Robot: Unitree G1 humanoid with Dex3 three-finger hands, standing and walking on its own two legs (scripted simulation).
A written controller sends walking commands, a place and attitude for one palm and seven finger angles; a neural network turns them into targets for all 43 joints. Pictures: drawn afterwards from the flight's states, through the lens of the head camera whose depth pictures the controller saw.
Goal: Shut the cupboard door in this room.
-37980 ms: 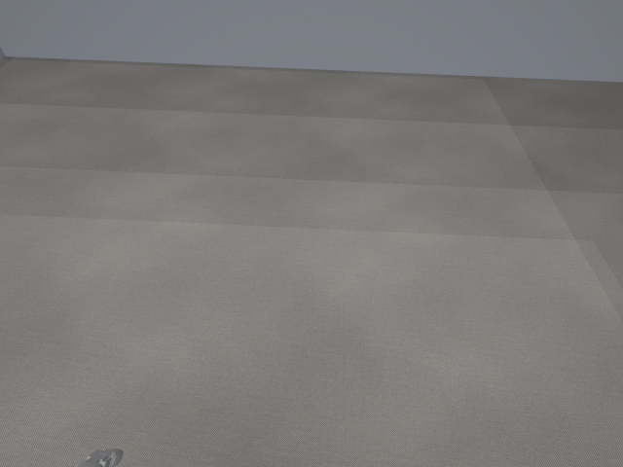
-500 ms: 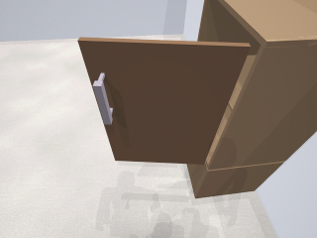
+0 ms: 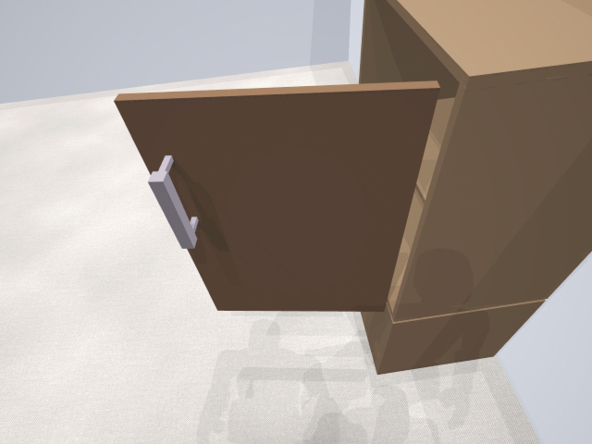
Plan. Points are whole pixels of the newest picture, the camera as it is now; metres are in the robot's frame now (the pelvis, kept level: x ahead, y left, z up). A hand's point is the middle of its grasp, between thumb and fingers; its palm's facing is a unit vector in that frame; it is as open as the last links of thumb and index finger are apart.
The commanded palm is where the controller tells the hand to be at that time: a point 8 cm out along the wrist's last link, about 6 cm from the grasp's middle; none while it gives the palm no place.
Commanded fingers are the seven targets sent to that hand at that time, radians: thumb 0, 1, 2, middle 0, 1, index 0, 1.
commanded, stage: come to a stop and stand still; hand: left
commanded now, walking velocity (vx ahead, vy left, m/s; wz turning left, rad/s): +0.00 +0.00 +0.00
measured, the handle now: (178, 204) +0.45 +0.22 +0.07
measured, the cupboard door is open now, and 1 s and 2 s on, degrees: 80 80 80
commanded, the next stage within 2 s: look again from close up in 0.62 s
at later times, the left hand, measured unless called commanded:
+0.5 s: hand out of the picture +0.04 +0.16 -0.17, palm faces +0.01 -0.97 -0.25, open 7.3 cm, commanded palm none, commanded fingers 0.00 0.90 0.90 -0.20 -0.30 -0.20 -0.30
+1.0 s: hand out of the picture +0.01 +0.16 -0.17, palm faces +0.02 -0.98 -0.20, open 7.3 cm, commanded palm none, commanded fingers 0.00 0.90 0.90 -0.20 -0.30 -0.20 -0.30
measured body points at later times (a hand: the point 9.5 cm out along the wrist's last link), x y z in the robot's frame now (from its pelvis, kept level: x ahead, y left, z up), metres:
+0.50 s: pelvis +0.02 -0.02 +0.00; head +0.04 -0.04 +0.45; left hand +0.04 +0.21 -0.15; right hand +0.00 -0.23 -0.17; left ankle -0.04 +0.11 -0.74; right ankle +0.03 -0.09 -0.74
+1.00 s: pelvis +0.02 -0.01 +0.00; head +0.04 -0.02 +0.45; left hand +0.01 +0.21 -0.16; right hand -0.01 -0.21 -0.16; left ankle -0.04 +0.11 -0.74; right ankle +0.03 -0.09 -0.74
